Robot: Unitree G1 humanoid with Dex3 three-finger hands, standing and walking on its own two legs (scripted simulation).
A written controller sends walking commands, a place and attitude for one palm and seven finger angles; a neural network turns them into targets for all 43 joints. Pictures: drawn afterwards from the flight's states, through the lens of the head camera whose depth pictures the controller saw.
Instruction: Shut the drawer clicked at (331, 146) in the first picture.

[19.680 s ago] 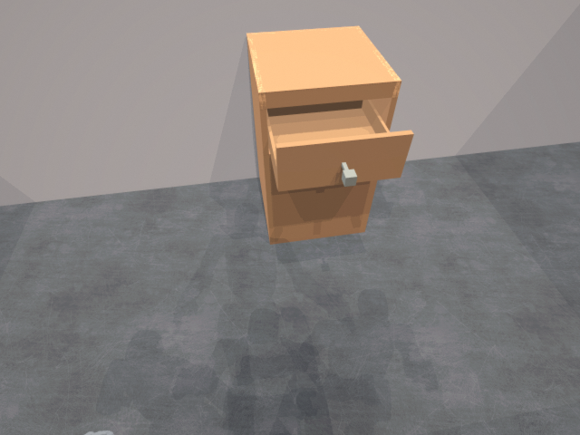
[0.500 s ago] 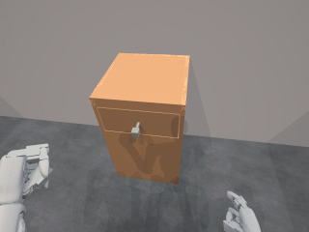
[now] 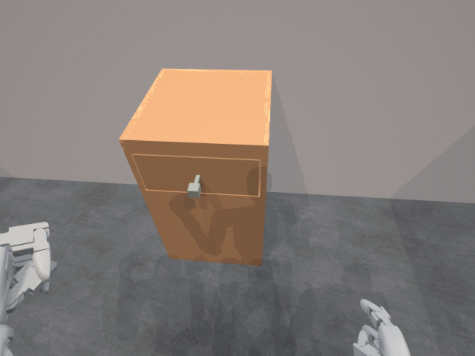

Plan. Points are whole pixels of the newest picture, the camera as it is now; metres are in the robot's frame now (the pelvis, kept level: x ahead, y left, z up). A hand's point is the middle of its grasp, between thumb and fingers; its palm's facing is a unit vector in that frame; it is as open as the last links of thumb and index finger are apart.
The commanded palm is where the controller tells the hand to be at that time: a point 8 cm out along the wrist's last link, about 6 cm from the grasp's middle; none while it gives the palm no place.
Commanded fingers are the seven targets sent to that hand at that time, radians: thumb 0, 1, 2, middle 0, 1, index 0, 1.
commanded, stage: step back with the hand held close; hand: left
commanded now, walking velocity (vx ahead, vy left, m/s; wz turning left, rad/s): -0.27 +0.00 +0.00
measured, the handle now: (195, 185) +0.63 +0.19 -0.19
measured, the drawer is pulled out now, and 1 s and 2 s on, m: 0.00 0.00 0.00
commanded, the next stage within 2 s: stop stepping back and stand still in 1.40 s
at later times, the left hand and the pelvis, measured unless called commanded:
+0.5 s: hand (10, 318) +0.13 +0.26 +0.16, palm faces +0.39 -0.79 -0.47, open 3.2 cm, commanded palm +0.07 +0.30 +0.17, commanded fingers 0.00 0.90 0.90 -1.40 -1.60 -1.40 -1.60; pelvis -0.06 +0.02 -0.01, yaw +0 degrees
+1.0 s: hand out of the picture +0.09 +0.26 +0.16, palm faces +0.38 -0.80 -0.47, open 3.2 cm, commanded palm +0.02 +0.30 +0.17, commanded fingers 0.00 0.90 0.90 -1.40 -1.60 -1.40 -1.60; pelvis -0.10 +0.02 -0.02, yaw +2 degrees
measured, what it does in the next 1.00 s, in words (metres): shifts its weight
